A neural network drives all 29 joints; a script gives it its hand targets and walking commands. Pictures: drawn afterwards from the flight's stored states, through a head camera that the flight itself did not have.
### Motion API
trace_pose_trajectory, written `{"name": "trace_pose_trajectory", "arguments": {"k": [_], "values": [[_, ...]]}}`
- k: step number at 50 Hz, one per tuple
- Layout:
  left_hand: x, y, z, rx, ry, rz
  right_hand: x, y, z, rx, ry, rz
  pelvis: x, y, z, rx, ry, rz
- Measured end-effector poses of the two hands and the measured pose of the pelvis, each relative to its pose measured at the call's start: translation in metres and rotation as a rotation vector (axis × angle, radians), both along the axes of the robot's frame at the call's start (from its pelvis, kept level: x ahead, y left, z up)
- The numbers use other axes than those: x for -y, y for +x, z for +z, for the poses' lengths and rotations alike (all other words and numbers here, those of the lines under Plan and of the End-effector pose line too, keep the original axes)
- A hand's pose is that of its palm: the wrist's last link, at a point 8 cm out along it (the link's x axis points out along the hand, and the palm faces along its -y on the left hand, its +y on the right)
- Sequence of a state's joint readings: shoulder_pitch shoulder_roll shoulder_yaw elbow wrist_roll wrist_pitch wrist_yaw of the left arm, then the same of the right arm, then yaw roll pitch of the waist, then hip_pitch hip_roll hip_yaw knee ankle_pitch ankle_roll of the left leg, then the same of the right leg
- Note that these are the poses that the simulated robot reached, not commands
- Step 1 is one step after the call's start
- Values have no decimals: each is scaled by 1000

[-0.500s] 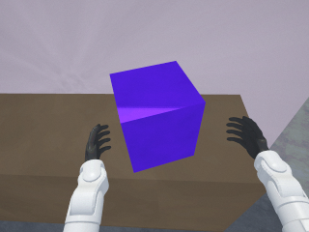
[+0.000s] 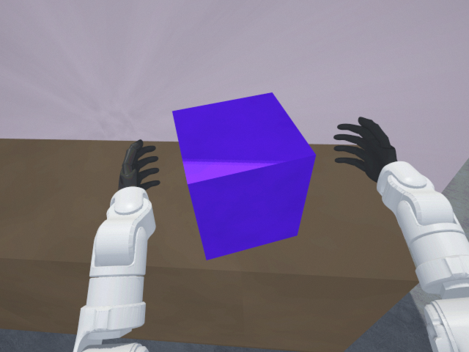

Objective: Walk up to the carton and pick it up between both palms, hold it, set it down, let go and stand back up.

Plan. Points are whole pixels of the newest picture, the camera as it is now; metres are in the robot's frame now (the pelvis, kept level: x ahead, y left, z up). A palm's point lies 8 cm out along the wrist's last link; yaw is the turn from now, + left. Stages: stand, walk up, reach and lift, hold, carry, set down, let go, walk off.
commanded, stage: reach and lift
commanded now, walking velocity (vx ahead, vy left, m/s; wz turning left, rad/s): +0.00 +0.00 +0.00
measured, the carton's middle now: (238, 177) +0.45 +0.03 +0.03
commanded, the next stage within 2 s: none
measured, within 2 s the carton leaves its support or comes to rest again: neither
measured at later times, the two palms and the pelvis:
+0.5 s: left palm (123, 140) +0.38 +0.20 +0.20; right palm (360, 110) +0.45 -0.18 +0.20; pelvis +0.01 +0.00 +0.00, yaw +0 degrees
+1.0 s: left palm (130, 139) +0.41 +0.21 +0.18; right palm (352, 109) +0.47 -0.18 +0.18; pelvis +0.01 +0.01 +0.00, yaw +0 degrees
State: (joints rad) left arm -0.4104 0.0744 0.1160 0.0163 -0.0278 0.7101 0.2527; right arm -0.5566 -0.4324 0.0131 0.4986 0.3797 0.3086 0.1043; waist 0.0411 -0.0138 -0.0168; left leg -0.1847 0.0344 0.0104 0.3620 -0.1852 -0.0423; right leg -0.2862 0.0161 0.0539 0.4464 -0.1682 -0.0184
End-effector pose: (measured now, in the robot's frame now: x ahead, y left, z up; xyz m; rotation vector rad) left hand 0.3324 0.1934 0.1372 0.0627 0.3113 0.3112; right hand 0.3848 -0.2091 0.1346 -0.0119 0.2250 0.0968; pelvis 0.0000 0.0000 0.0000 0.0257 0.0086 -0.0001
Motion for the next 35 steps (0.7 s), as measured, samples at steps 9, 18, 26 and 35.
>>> {"name": "trace_pose_trajectory", "arguments": {"k": [9,18,26,35], "values": [[0,21,32,48,8,-5,-8,22,20,-4,-4,13,0,0,0,-1,0,0],[-4,39,46,40,17,1,-22,46,47,11,-3,37,-1,3,0,-7,-2,0],[-12,53,61,56,31,14,-31,64,63,7,7,45,-4,7,1,-16,-5,0],[-15,70,74,52,35,13,-37,79,77,0,18,42,-6,11,1,-25,-9,0]]}}
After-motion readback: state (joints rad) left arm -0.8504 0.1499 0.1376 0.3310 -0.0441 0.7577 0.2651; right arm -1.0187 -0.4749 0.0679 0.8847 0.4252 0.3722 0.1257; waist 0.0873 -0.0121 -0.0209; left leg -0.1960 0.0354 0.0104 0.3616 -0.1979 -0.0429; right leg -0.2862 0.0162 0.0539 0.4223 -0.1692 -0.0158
